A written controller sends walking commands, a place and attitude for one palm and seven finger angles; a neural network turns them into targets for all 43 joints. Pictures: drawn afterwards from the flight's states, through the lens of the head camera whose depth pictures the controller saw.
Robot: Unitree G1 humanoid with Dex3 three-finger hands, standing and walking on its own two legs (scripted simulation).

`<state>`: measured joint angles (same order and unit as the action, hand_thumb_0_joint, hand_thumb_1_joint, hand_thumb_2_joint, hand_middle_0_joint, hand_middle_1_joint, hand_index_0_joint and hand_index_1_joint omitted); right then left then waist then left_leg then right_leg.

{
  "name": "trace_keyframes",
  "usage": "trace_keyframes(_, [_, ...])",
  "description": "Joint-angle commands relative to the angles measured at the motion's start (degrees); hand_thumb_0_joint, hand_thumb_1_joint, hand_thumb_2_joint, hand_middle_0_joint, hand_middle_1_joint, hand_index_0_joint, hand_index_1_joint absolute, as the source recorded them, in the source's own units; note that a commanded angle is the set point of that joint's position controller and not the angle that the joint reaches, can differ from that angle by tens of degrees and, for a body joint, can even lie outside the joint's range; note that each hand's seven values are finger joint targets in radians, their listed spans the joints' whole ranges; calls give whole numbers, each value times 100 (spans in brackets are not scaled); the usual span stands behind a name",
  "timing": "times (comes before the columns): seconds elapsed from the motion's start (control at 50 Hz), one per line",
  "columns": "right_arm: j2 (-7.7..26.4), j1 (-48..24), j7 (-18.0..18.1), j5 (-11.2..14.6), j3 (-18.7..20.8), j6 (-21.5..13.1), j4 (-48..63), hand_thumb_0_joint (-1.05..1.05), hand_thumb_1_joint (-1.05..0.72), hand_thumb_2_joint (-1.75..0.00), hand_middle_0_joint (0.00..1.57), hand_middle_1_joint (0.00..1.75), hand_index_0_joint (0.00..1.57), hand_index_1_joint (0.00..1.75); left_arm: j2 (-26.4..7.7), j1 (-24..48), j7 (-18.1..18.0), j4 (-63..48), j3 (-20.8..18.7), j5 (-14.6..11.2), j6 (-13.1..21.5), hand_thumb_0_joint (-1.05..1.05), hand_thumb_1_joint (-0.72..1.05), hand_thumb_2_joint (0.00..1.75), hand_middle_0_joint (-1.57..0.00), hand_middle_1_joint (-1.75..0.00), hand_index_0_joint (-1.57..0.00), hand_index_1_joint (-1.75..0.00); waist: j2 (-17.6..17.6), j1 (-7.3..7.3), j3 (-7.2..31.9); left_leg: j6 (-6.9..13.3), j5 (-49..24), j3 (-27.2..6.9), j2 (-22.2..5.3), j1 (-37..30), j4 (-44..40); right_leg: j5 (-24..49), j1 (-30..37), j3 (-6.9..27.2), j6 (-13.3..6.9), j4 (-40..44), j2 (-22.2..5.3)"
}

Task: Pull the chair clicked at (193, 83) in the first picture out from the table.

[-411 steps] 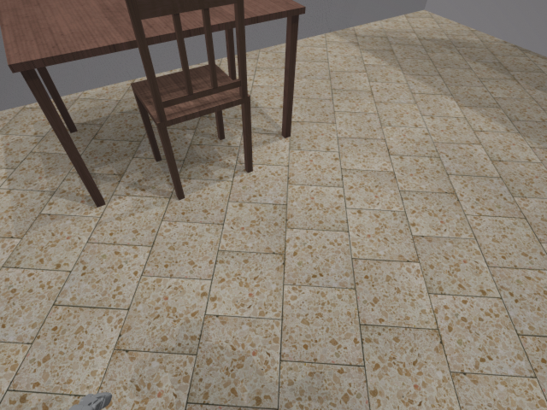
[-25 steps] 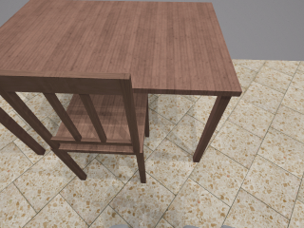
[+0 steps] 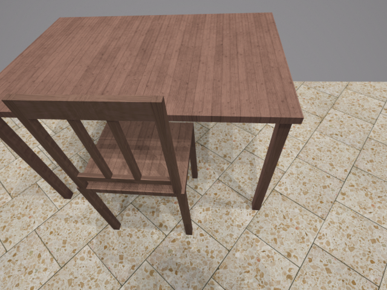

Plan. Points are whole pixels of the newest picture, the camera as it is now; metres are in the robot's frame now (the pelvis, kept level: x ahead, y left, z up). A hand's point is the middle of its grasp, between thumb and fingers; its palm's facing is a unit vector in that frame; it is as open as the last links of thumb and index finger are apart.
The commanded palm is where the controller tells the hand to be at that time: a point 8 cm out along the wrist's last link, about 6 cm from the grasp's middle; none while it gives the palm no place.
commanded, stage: come to a stop and stand still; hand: left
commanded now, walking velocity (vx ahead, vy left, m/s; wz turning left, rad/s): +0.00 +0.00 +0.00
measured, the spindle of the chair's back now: (93, 151) +0.49 +0.38 -0.09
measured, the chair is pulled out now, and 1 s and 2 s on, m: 0.00 0.00 0.00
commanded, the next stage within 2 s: look again from close up in 0.46 s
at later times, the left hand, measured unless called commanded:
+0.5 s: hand out of the picture +0.00 +0.21 -0.18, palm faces +0.03 -0.98 -0.18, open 7.4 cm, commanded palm none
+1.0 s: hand out of the picture +0.00 +0.22 -0.18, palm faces +0.01 -0.98 -0.21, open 7.4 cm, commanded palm none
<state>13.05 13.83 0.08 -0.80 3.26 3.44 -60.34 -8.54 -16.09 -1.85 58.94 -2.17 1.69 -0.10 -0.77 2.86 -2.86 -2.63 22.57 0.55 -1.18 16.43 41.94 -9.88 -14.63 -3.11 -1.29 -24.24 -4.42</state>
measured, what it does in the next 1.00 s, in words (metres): steps on the spot: left foot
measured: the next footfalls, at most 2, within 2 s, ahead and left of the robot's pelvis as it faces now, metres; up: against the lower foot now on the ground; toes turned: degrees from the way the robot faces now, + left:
left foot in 0.10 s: +0.01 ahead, +0.16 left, +0.00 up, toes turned +1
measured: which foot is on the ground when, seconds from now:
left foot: up 0.00-0.08, down 0.10-1.00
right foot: down 0.00-1.00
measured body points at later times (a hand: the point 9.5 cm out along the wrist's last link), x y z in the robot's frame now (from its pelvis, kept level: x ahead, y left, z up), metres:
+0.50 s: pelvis +0.01 +0.04 -0.01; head +0.02 +0.04 +0.44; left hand +0.00 +0.26 -0.17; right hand +0.00 -0.18 -0.17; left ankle -0.03 +0.16 -0.75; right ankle +0.01 -0.09 -0.75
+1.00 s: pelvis -0.02 +0.05 -0.01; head -0.03 +0.04 +0.44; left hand +0.00 +0.28 -0.17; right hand -0.02 -0.17 -0.17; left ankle -0.03 +0.16 -0.75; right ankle +0.01 -0.09 -0.75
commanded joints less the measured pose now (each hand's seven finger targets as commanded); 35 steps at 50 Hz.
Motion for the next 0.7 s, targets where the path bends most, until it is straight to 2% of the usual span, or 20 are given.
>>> trace_keyframes(0.0, [25, 392, 41, 29, -53, -222, 216, 0, -90, -90, 20, 30, 20, 30, -1193, -61, -38, -101, -279, -10, -2, 0, 90, 90, -20, -30, -20, -30, 1208, -173, 405, 107, -506, 222, 103, -518, -1277, -300, 209, 1156, -544, 836, -974])
trace_keyframes(0.02, [6, 595, 60, 35, -75, -257, 93, 0, -90, -90, 20, 30, 20, 30, -1132, 50, -34, -66, -250, -47, -24, 0, 90, 90, -20, -30, -20, -30, 1155, -284, 384, 126, -910, 269, 106, -1059, -1833, -697, -207, 1031, -367, 715, -819])
trace_keyframes(0.04, [83, 745, 82, 33, -78, -309, 27, 0, -90, -90, 20, 30, 20, 30, -965, 99, -31, -65, -204, -76, -51, 0, 90, 90, -20, -30, -20, -30, 722, -356, 340, 156, -1002, 123, -64, -1390, -2173, -1025, -538, 844, -199, 437, -572])
trace_keyframes(0.06, [309, 749, 101, 2, -32, -338, 50, 0, -90, -90, 20, 30, 20, 30, -733, -1, -15, -71, -154, -95, -79, 0, 90, 90, -20, -30, -20, -30, -64, -328, 288, 318, -665, -594, -608, -1311, -2496, -1245, -830, 571, -21, -79, -216])
trace_keyframes(0.08, [612, 577, 130, -33, 1, -342, 147, 0, -90, -90, 20, 30, 20, 30, -477, -69, -2, -97, -96, -106, -107, 0, 90, 90, -20, -30, -20, -30, -961, -270, 26, 598, -45, -1343, -1304, -612, -3069, -1254, -764, 124, 160, -518, 87])
trace_keyframes(0.1, [666, 275, 145, -40, -20, -311, 240, 0, -90, -90, 20, 30, 20, 30, -409, -31, 3, -64, -67, -71, -104, 0, 90, 90, -20, -30, -20, -30, -933, -168, -280, 826, 405, -1518, -1515, 192, -3386, -1190, -405, -19, 208, -809, 146])
trace_keyframes(0.12, [614, 30, 145, -56, -55, -294, 286, 0, -90, -90, 20, 30, 20, 30, -382, -100, 26, -17, -69, -48, -88, 0, 90, 90, -20, -30, -20, -30, -638, -49, -382, 809, 933, -1301, -1333, 792, -3411, -1026, 20, 27, 207, -860, 164])
trace_keyframes(0.14, [464, -158, 154, -31, -85, -330, 248, 0, -90, -90, 20, 30, 20, 30, -380, -103, 22, 133, -51, -3, -134, 0, 90, 90, -20, -30, -20, -30, -1175, -38, -580, 728, 979, -1133, -1097, 842, -3563, -826, 68, -21, 231, -930, 120])
trace_keyframes(0.16, [365, -133, 178, -10, -113, -337, 200, 0, -90, -90, 20, 30, 20, 30, -450, -172, 40, 187, -44, -10, -142, 0, 90, 90, -20, -30, -20, -30, -1341, -22, -628, 712, 591, -1036, -982, 754, -3512, -712, 70, 11, 213, -988, 110])
trace_keyframes(0.22, [262, 80, 235, 1, -159, -381, 88, 0, -90, -90, 20, 30, 20, 30, -434, -279, 54, 354, 28, -43, -75, 0, 90, 90, -20, -30, -20, -30, -768, -61, -424, 688, -840, -728, -798, 60, -2930, -306, 82, 134, 228, -407, 51])
trace_keyframes(0.28, [121, 344, 238, 51, -194, -453, -47, 0, -90, -90, 20, 30, 20, 30, -581, -416, 14, 488, 61, -84, 30, 0, 90, 90, -20, -30, -20, -30, -341, -139, 4, 512, -2140, -394, -499, -485, -2284, 748, 498, 432, 148, 212, -187])
trace_keyframes(0.32, [115, 451, 233, 55, -186, -452, -119, 0, -90, -90, 20, 30, 20, 30, -608, -325, -2, 549, 64, -107, 78, 0, 90, 90, -20, -30, -20, -30, 197, -242, 307, 393, -2267, -284, -466, -796, -2098, 1176, 557, 505, 85, 173, -234])
trace_keyframes(0.36, [114, 520, 230, 64, -188, -456, -199, 0, -90, -90, 20, 30, 20, 30, -589, -242, -12, 542, 87, -115, 89, 0, 90, 90, -20, -30, -20, -30, 445, -261, 305, 384, -2218, -261, -487, -881, -2149, 1185, 566, 440, 80, 196, -238])
trace_keyframes(0.52, [-9, 546, 238, 48, -239, -477, -398, 0, -90, -90, 20, 30, 20, 30, -500, -191, -38, 613, 93, -125, 65, 0, 90, 90, -20, -30, -20, -30, 24, -236, -38, 349, -1885, -251, -489, -684, -2348, 719, 555, 451, 84, 311, -195])
trace_keyframes(0.54, [247, 18, 150, 87, -220, -564, 39, 0, -90, -90, 20, 30, 20, 30, -663, -733, -270, 741, 132, -58, 212, 0, 90, 90, -20, -30, -20, -30, 305, -27, -90, 222, -2052, 4, -553, -290, -1216, 2453, 523, 698, 44, 65, -472])
trace_keyframes(0.56, [152, 147, 126, 80, -254, -531, 224, 0, -90, -90, 20, 30, 20, 30, -862, -530, -207, 615, 140, -59, 299, 0, 90, 90, -20, -30, -20, -30, 222, -327, 31, 189, -1722, 46, -294, -248, -1389, 3368, 689, 621, -64, -170, -605])
trace_keyframes(0.58, [-122, 626, 152, 9, -238, -581, 121, 0, -90, -90, 20, 30, 20, 30, -726, -510, -174, 486, 137, -84, 290, 0, 90, 90, -20, -30, -20, -30, -115, -379, 562, 290, -1595, -18, -220, -444, -1618, 3396, 896, 682, -106, -558, -566])
trace_keyframes(0.6, [-66, 793, 181, 9, -224, -600, 75, 0, -90, -90, 20, 30, 20, 30, -657, -443, -165, 457, 154, -104, 250, 0, 90, 90, -20, -30, -20, -30, -285, -398, 829, 342, -2119, -94, -350, -524, -1530, 2746, 929, 519, -127, -632, -450])
trace_keyframes(0.62, [-6, 807, 200, 16, -237, -585, 27, 0, -90, -90, 20, 30, 20, 30, -626, -384, -145, 436, 168, -109, 236, 0, 90, 90, -20, -30, -20, -30, -175, -364, 939, 350, -2414, -191, -464, -607, -1485, 1955, 913, 441, -113, -558, -330])
trace_keyframes(0.68, [90, 680, 194, 7, -236, -558, 101, 0, -90, -90, 20, 30, 20, 30, -581, -217, -92, 335, 184, -89, 178, 0, 90, 90, -20, -30, -20, -30, 52, -337, 262, 376, -2292, -302, -498, -349, -1659, 872, 503, 406, -59, -359, -166])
